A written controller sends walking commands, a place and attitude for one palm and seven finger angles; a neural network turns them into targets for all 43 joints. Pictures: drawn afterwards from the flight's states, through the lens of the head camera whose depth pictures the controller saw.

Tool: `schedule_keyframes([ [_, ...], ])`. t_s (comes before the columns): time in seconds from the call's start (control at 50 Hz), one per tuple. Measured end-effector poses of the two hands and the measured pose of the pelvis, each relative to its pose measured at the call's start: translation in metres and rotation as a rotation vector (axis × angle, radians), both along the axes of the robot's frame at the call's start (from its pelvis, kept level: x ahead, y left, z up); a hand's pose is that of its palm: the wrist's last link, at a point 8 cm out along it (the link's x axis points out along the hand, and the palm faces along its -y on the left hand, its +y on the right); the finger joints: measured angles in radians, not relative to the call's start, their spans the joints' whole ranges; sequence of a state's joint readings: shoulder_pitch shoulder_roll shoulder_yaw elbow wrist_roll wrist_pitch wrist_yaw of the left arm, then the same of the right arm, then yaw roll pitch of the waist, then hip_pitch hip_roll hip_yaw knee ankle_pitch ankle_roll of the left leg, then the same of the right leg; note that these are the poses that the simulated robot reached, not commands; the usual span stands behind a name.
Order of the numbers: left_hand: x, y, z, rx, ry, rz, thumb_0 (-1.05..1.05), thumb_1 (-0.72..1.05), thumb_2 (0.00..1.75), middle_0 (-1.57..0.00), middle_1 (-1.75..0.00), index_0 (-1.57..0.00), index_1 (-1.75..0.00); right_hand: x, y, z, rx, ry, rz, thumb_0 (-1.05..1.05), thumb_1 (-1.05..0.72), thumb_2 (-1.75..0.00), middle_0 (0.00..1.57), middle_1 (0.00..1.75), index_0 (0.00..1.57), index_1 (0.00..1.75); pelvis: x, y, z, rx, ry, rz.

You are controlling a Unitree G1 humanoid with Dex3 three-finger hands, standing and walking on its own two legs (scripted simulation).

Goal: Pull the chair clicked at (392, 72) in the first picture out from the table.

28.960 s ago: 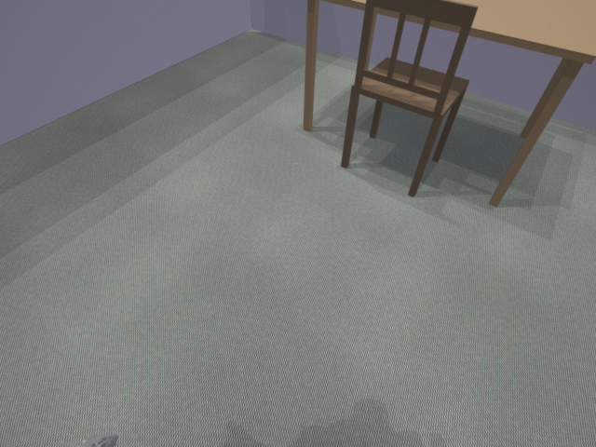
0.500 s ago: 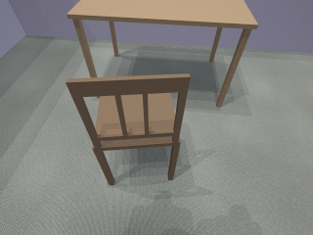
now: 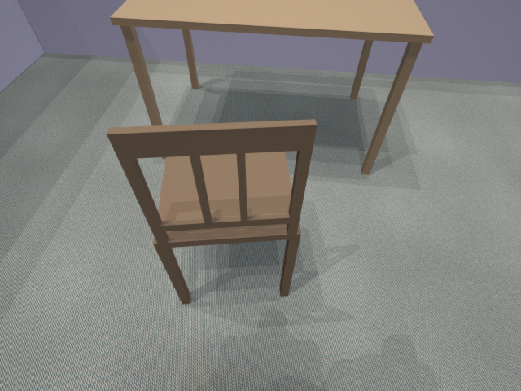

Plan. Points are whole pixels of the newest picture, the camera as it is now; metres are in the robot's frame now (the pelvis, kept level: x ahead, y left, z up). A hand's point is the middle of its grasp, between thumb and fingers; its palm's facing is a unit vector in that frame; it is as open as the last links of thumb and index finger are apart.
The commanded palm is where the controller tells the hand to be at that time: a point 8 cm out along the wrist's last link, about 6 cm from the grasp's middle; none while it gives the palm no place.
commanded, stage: look to check the result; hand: left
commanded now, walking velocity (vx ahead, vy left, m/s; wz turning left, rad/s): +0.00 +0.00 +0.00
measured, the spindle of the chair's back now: (201, 190) +0.55 +0.18 -0.10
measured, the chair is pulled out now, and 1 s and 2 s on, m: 0.59 0.59 0.59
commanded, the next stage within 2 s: stand and wait in 0.28 s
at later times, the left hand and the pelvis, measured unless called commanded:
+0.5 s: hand out of the picture +0.01 +0.17 -0.17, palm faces +0.02 -0.98 -0.18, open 7.3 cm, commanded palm none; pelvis +0.00 +0.00 +0.00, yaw +0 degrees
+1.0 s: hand out of the picture +0.00 +0.16 -0.17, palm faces +0.03 -0.98 -0.17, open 7.3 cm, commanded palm none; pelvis +0.00 +0.00 +0.00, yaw +0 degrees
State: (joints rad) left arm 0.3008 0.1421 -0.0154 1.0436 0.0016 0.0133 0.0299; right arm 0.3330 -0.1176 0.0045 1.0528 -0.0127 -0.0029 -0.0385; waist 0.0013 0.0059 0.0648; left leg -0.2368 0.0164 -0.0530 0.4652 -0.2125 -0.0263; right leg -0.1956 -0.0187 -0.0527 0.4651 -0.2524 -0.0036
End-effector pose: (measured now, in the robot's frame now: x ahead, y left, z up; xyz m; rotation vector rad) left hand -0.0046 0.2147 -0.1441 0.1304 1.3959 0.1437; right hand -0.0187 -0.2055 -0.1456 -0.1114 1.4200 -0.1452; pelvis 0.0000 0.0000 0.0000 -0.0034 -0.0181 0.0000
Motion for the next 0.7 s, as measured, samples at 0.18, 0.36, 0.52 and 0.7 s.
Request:
schedule_keyframes([
  [0.18, 0.0017, -0.001, -0.0005, -0.002, 0.001, -0.005, 0.0, 0.91, 0.9, -0.2, -0.3, -0.2, -0.3, 0.0023, -0.0024, 0.0005, -0.006, -0.004, -0.003, 0.0, -0.91, -0.9, 0.2, 0.3, 0.2, 0.3, 0.0011, -0.0008, 0.0, -0.001, -0.002, -0.003],
  [0.36, 0.0036, 0.0001, -0.0005, -0.002, 0.001, -0.003, 0.0, 0.91, 0.9, -0.2, -0.3, -0.2, -0.3, 0.0025, -0.001, 0.0008, -0.005, 0.001, -0.002, 0.0, -0.91, -0.9, 0.2, 0.3, 0.2, 0.3, 0.0026, -0.0004, 0.0002, 0.0, 0.001, -0.001],
  [0.52, 0.005, 0.0009, 0.0, 0.001, -0.001, 0.001, 0.0, 0.91, 0.9, -0.2, -0.3, -0.2, -0.3, 0.0033, 0.0, 0.0009, -0.004, 0.003, 0.001, 0.0, -0.91, -0.9, 0.2, 0.3, 0.2, 0.3, 0.0037, -0.0002, 0.0005, 0.001, 0.001, 0.0],
  [0.7, 0.0051, -0.0001, 0.0002, 0.0, 0.001, -0.002, 0.0, 0.91, 0.9, -0.2, -0.3, -0.2, -0.3, 0.0048, -0.0014, 0.0011, -0.007, -0.003, -0.004, 0.0, -0.91, -0.9, 0.2, 0.3, 0.2, 0.3, 0.0047, -0.0004, 0.0007, 0.002, -0.001, -0.004],
])
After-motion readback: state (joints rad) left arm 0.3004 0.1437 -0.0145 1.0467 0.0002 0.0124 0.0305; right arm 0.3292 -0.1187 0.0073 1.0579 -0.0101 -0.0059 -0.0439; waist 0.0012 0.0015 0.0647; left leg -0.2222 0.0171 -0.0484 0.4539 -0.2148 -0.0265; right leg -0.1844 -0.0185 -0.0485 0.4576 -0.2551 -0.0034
